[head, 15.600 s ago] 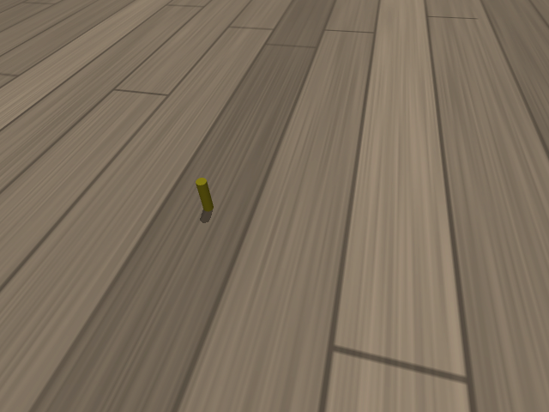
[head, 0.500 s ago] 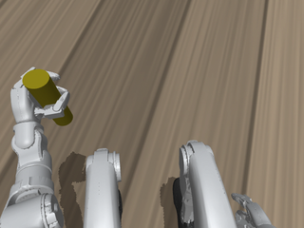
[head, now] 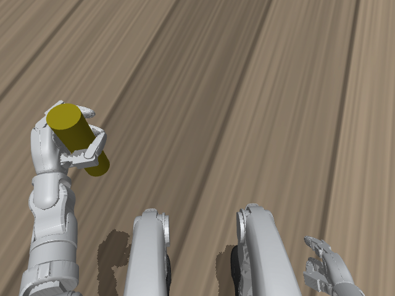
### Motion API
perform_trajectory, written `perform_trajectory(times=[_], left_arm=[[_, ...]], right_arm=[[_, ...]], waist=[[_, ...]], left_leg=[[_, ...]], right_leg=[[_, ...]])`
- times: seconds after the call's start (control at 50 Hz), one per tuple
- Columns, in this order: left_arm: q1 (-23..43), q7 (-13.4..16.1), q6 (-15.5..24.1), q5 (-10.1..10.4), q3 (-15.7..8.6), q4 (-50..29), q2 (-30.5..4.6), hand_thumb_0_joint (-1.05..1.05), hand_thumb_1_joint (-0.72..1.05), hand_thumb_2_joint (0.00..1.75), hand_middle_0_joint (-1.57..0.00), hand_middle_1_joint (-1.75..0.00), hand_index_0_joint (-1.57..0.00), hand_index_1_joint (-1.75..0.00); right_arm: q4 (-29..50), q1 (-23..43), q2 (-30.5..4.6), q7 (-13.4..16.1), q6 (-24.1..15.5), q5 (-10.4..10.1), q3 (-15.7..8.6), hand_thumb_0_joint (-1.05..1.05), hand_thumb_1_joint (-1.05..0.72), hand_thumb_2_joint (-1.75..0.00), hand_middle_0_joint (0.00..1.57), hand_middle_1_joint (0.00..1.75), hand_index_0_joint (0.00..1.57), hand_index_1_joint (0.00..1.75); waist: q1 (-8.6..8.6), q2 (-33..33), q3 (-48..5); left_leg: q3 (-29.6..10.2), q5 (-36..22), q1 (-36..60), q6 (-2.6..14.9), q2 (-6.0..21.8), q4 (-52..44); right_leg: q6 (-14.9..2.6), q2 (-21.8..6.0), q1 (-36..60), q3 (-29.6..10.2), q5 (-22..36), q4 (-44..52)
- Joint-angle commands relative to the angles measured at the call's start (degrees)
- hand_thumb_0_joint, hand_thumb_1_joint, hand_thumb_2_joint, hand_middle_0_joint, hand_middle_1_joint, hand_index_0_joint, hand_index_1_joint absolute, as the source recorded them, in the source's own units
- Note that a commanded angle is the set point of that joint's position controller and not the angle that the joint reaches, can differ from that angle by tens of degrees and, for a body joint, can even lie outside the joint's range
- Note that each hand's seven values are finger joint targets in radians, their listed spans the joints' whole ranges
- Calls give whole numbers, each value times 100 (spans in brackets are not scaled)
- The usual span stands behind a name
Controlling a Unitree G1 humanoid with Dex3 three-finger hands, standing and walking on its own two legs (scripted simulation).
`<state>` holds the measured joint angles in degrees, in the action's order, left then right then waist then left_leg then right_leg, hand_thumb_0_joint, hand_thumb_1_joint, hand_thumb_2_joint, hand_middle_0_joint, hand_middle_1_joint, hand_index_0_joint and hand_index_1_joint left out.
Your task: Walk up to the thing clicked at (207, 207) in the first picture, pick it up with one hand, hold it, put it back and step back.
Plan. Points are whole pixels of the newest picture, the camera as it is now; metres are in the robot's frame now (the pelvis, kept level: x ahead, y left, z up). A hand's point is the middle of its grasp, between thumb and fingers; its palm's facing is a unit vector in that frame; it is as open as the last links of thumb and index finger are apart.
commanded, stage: lift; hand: left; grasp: from the side
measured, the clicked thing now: (83, 145) +0.41 +0.24 -0.01
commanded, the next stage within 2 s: hold in 1.48 s
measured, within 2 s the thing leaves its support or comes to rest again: neither
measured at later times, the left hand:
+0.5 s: hand (44, 90) +0.40 +0.20 +0.18, palm faces +0.18 -0.98 -0.05, open 7.3 cm
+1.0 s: hand (19, 49) +0.39 +0.18 +0.26, palm faces +0.17 -0.98 -0.04, open 7.3 cm
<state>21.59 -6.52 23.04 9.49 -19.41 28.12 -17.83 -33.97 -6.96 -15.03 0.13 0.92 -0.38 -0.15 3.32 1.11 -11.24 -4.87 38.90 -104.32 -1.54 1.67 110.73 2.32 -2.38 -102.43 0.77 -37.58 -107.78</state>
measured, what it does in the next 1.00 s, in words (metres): rises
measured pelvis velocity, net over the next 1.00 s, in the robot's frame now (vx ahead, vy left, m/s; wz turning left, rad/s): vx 0.05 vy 0.00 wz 0.03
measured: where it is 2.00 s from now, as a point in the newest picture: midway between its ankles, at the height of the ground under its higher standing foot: (202, 294)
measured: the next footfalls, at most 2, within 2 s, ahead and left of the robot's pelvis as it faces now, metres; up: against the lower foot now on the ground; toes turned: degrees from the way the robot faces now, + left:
none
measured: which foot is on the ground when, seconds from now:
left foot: down 0.00-1.00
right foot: down 0.00-1.00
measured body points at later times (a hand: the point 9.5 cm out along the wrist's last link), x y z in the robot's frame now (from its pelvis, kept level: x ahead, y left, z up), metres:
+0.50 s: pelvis +0.04 +0.00 +0.15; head +0.14 +0.02 +0.59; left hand +0.38 +0.26 +0.19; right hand +0.19 -0.24 +0.04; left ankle +0.07 +0.13 -0.45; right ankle +0.08 -0.14 -0.45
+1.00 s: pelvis +0.05 +0.00 +0.21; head +0.12 +0.01 +0.66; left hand +0.37 +0.24 +0.26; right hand +0.19 -0.24 +0.10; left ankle +0.07 +0.13 -0.45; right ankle +0.08 -0.14 -0.45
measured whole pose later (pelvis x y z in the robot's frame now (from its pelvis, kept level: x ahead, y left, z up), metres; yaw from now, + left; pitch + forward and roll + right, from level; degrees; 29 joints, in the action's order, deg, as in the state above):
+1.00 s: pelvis +0.05 +0.00 +0.21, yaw +2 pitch +13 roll -2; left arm 8.3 0.0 19.2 8.3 -8.4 22.3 -11.1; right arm -37.0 -12.8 -11.9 2.3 -1.4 -0.3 0.5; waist 1.3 1.3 -5.9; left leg -2.0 28.5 -48.6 -1.4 2.9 63.5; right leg 1.8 -2.0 -47.3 1.7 -26.9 -60.8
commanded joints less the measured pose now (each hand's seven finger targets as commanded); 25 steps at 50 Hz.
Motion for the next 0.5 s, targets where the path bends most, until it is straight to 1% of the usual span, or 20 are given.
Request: perform_trajectory(times=[0.0, 0.02, 0.04, 0.06, 0.08, 0.1, 0.12, 0.18, 0.2, 0.24, 0.28, 0.32, 0.34, 0.36, 0.38, 0.4, 0.42, 0.44, 0.46, 0.48], left_arm=[[1113, 133, 169, 92, -4, -1892, -945, 0, 45, 125, -125, -138, -128, -136], [774, 147, 66, 70, 154, -1490, -720, 0, 45, 123, -123, -136, -127, -134], [914, 173, 58, 87, 13, -1823, -865, 0, 42, 122, -123, -136, -127, -133], [859, 186, 29, 105, 69, -1951, -844, 0, 40, 121, -123, -136, -126, -133], [925, 236, 7, 123, 32, -2185, -886, 0, 37, 121, -123, -136, -126, -134], [927, 290, 17, 146, -57, -2572, -1009, 0, 39, 121, -124, -136, -127, -134], [615, 331, -54, 130, 52, -2449, -873, 0, 38, 121, -122, -136, -126, -134], [444, 507, -131, 149, 120, -2443, -679, 0, 40, 123, -122, -136, -125, -134], [407, 545, -120, 152, 155, -2538, -649, 0, 39, 123, -122, -136, -126, -134], [466, 571, -112, 103, 312, -2623, -592, 0, 38, 122, -122, -135, -125, -133], [309, 579, -139, 7, 428, -2337, -544, 0, 39, 122, -122, -135, -125, -134], [298, 590, -111, -20, 351, -2280, -636, 0, 38, 122, -123, -136, -126, -134], [404, 582, -91, -21, 405, -2405, -636, 0, 37, 122, -124, -135, -126, -134], [218, 550, -133, 10, 541, -1990, -399, 0, 38, 122, -122, -135, -124, -133], [453, 525, -93, 25, 584, -2235, -407, 0, 38, 123, -123, -136, -125, -134], [567, 550, -63, 41, 410, -2348, -598, 0, 40, 123, -123, -135, -125, -133], [141, 538, -130, -1, 501, -1851, -466, 0, 40, 121, -123, -134, -126, -133], [271, 536, -94, 9, 559, -2122, -447, 0, 42, 122, -122, -133, -124, -132], [327, 532, -74, 1, 559, -2119, -462, 0, 40, 122, -123, -134, -126, -133], [171, 521, -88, 15, 607, -1792, -335, 0, 41, 123, -124, -135, -127, -133]], right_arm=[[533, -442, -960, 160, -207, -84, -436, 0, -88, -89, 20, 30, 20, 30], [521, -418, -935, 171, -214, -96, -432, 0, -88, -89, 20, 30, 20, 30], [563, -421, -924, 179, -226, -106, -435, 0, -89, -89, 20, 30, 20, 30], [567, -401, -895, 192, -230, -110, -428, 0, -89, -89, 20, 30, 20, 30], [601, -418, -876, 200, -246, -132, -419, 0, -89, -89, 20, 30, 20, 30], [623, -426, -831, 215, -243, -140, -399, 0, -89, -89, 20, 30, 20, 30], [614, -431, -817, 219, -252, -142, -392, 0, -89, -89, 20, 30, 20, 30], [541, -490, -719, 268, -298, -132, -345, 0, -89, -89, 20, 30, 20, 30], [521, -496, -679, 277, -311, -129, -314, 0, -88, -89, 20, 30, 20, 30], [484, -552, -662, 298, -341, -108, -310, 0, -89, -89, 20, 30, 20, 30], [422, -570, -625, 318, -372, -95, -305, 0, -89, -89, 20, 30, 20, 30], [410, -535, -619, 319, -390, -83, -306, 0, -88, -89, 20, 30, 20, 30], [417, -539, -587, 323, -397, -80, -294, 0, -88, -89, 20, 30, 20, 30], [331, -565, -596, 319, -404, -80, -289, 0, -88, -89, 20, 30, 20, 30], [377, -549, -590, 306, -430, -73, -280, 0, -88, -89, 20, 30, 20, 30], [352, -597, -610, 303, -433, -73, -293, 0, -88, -89, 20, 30, 20, 30], [301, -614, -602, 292, -434, -69, -292, 0, -88, -89, 20, 30, 20, 30], [346, -604, -579, 280, -436, -70, -279, 0, -88, -89, 20, 30, 20, 30], [372, -588, -567, 268, -438, -66, -276, 0, -88, -89, 20, 30, 20, 30], [337, -600, -573, 257, -442, -60, -271, 0, -88, -89, 20, 30, 20, 30]], waist=[[-6, 510, -3206], [25, 481, -3063], [-1, 401, -3094], [-45, 437, -3118], [-44, 386, -3184], [-132, 482, -3260], [-138, 488, -3260], [-60, 244, -3013], [-92, 285, -2901], [-44, 351, -2862], [16, 228, -2563], [-53, 254, -2394], [-59, 286, -2312], [-20, 233, -2042], [-11, 327, -2107], [-95, 390, -2192], [-85, 323, -2001], [-143, 345, -1928], [-118, 370, -1898], [-72, 270, -1750]], left_leg=[[66, -944, 3183, 212, -84, -2128], [55, -1084, 3274, 198, -75, -2217], [85, -1147, 3271, 217, -72, -2239], [98, -1201, 3431, 222, -81, -2354], [95, -1247, 3557, 224, -71, -2429], [96, -1252, 3718, 215, -88, -2611], [77, -1386, 3970, 205, -77, -2730], [113, -1612, 4164, 236, -87, -3016], [107, -1688, 4262, 224, -90, -3143], [114, -1884, 4596, 223, -82, -3316], [134, -1924, 4662, 231, -68, -3480], [147, -1797, 4833, 224, -77, -3756], [164, -1741, 4914, 222, -79, -3884], [165, -1742, 5031, 218, -61, -3980], [139, -1789, 5173, 202, -54, -4083], [138, -1901, 5385, 182, -54, -4176], [133, -2018, 5424, 176, -42, -4265], [158, -2004, 5495, 172, -54, -4359], [168, -1933, 5590, 169, -53, -4471], [159, -1951, 5600, 171, -41, -4533]], right_leg=[[-411, 150, 2181, 190, 1040, 1853], [-400, 133, 2248, 185, 1149, 1915], [-389, 154, 2456, 191, 1215, 2023], [-384, 144, 2640, 171, 1271, 2153], [-373, 153, 2834, 179, 1311, 2252], [-373, 150, 3055, 165, 1315, 2374], [-370, 146, 3161, 163, 1425, 2469], [-335, 181, 3670, 144, 1717, 2849], [-335, 187, 3787, 148, 1783, 2933], [-332, 203, 4012, 151, 1975, 3137], [-316, 208, 4217, 146, 2060, 3357], [-325, 210, 4445, 135, 1955, 3607], [-322, 215, 4585, 132, 1911, 3745], [-319, 208, 4539, 131, 1916, 3859], [-326, 222, 4624, 159, 1934, 3919], [-333, 219, 4758, 163, 1999, 3992], [-328, 215, 4832, 184, 2096, 4061], [-333, 220, 4891, 184, 2076, 4169], [-330, 220, 4998, 186, 2018, 4280], [-322, 223, 5061, 199, 2050, 4360]])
